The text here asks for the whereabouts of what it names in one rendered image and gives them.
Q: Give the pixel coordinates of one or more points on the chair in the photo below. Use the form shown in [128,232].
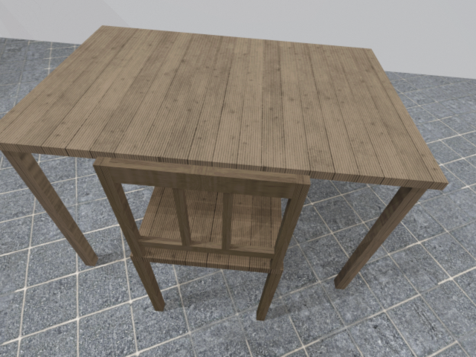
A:
[209,217]

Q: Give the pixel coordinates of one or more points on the table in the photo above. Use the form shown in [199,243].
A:
[324,111]

